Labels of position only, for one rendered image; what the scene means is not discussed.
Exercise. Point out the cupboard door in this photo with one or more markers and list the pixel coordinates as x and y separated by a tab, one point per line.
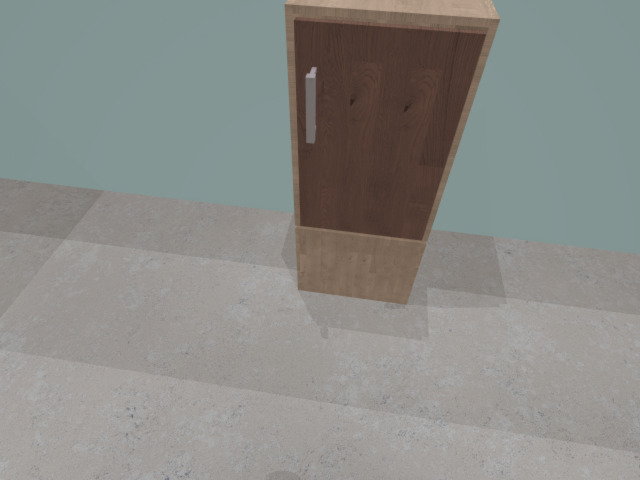
389	99

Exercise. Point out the handle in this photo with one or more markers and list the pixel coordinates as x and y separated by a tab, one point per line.
310	81

